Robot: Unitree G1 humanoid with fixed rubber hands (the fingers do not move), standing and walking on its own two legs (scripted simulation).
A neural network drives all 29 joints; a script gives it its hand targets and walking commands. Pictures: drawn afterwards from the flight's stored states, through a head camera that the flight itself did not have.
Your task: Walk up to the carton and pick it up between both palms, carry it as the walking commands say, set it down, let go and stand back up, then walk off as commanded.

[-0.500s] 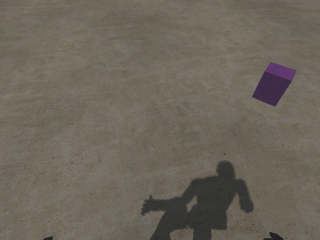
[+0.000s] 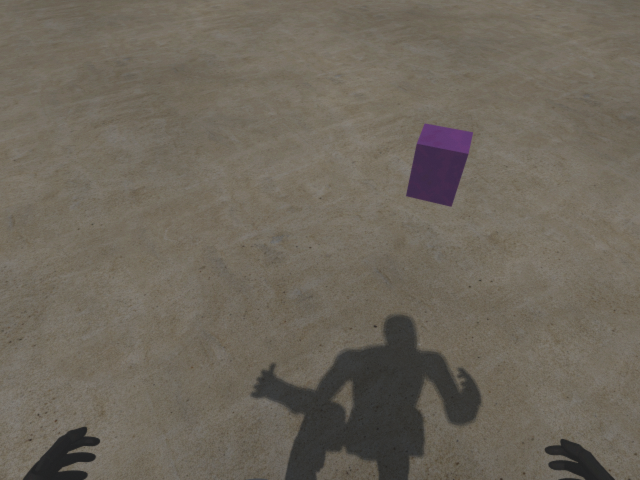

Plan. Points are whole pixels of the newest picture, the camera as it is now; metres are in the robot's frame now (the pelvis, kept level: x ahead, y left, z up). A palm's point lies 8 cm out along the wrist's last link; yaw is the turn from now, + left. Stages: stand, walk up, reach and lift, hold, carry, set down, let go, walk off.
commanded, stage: walk up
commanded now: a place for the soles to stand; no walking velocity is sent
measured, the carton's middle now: (438, 165) +1.57 -0.47 -0.60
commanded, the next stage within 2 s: none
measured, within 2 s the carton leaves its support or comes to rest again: neither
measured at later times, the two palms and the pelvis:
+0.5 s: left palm (251, 248) +0.49 +0.15 -0.03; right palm out of the picture +0.19 -0.42 -0.06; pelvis +0.22 -0.09 +0.00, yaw -17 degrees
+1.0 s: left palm (314, 171) +0.72 +0.05 -0.04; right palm out of the picture +0.32 -0.47 -0.07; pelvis +0.44 -0.15 -0.01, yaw -26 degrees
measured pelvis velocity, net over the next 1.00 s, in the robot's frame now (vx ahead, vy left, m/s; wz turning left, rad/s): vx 0.44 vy -0.15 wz -0.45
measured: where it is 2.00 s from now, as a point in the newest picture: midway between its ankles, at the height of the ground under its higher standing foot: (417, 316)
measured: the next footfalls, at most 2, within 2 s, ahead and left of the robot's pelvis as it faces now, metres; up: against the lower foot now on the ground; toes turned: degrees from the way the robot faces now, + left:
left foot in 0.02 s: +0.09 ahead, +0.12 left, +0.00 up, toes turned +4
right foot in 0.36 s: +0.30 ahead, -0.23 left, +0.00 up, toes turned -14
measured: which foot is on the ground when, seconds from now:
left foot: up 0.00-0.00, down 0.02-0.36, up 0.38-0.66, down 0.68-1.00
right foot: down 0.00-0.00, up 0.02-0.34, down 0.36-0.68, up 0.70-0.96, down 0.98-1.00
